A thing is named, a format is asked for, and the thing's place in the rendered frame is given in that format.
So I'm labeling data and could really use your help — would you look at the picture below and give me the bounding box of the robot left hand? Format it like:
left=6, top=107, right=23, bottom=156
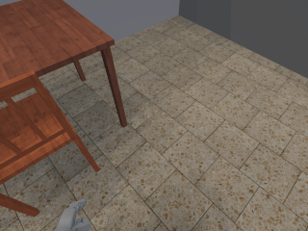
left=56, top=199, right=90, bottom=231

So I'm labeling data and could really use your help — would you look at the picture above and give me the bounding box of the table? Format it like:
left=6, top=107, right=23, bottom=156
left=0, top=0, right=128, bottom=128

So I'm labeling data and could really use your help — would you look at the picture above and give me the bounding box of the chair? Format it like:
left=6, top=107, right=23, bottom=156
left=0, top=70, right=100, bottom=217

